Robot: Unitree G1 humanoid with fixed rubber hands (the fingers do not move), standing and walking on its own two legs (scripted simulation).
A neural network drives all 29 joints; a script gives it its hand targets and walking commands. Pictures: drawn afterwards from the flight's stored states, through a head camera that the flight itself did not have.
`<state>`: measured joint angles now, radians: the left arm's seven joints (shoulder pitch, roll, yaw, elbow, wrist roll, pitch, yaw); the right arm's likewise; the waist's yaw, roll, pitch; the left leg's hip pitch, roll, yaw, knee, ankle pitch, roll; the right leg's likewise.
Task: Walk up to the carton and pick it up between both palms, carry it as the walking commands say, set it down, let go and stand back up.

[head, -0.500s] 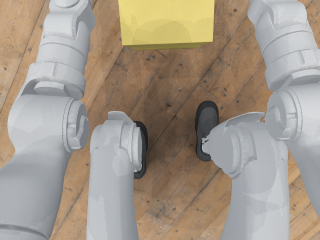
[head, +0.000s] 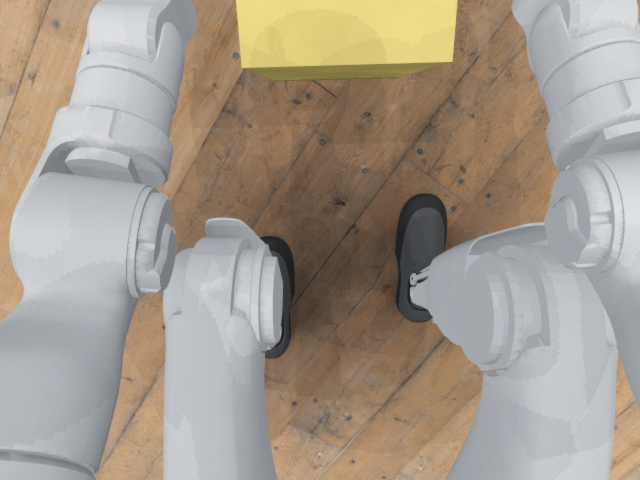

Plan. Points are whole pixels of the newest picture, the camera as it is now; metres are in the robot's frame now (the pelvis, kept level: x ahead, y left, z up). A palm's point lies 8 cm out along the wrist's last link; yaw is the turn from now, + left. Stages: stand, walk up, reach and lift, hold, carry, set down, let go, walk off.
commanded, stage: reach and lift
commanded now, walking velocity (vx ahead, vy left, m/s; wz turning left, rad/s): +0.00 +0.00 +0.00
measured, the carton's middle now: out of the picture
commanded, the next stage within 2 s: none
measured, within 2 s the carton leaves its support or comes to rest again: leaves its support in 1.12 s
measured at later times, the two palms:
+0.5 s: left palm out of the picture +0.56 +0.12 -0.17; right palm out of the picture +0.56 -0.14 -0.18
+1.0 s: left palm out of the picture +0.56 +0.12 -0.18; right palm out of the picture +0.57 -0.15 -0.18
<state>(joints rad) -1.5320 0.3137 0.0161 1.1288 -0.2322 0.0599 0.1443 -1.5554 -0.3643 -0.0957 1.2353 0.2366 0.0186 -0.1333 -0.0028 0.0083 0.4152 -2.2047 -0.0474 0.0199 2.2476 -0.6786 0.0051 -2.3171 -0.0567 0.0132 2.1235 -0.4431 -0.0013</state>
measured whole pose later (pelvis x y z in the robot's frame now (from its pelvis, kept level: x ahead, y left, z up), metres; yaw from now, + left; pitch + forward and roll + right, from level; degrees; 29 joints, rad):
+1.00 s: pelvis +0.01 +0.00 -0.01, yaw +2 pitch +37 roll -1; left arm -1.46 0.14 0.29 0.95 0.05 0.19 0.08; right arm -1.52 -0.28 -0.26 1.11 0.01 0.18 -0.06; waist -0.02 0.01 0.37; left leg -2.22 -0.10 -0.01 2.28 -0.71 -0.01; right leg -2.31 -0.01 0.04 2.18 -0.52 0.04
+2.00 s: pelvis +0.01 -0.01 +0.06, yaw +3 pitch +43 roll +1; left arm -1.30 0.00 0.44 0.69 0.18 0.30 0.11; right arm -1.30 -0.06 -0.43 0.71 -0.16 0.33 -0.13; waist -0.03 0.02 0.13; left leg -2.12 -0.09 -0.02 2.03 -0.66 -0.03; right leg -2.21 0.03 0.05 1.96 -0.49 0.04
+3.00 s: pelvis +0.02 -0.01 +0.16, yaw +2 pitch +39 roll +2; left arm -1.07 -0.11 0.52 0.67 0.28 0.33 0.07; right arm -1.06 0.07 -0.50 0.67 -0.29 0.38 -0.10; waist -0.01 0.02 -0.08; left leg -1.79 -0.08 -0.02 1.71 -0.59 -0.02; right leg -1.88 0.04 0.07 1.65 -0.44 0.03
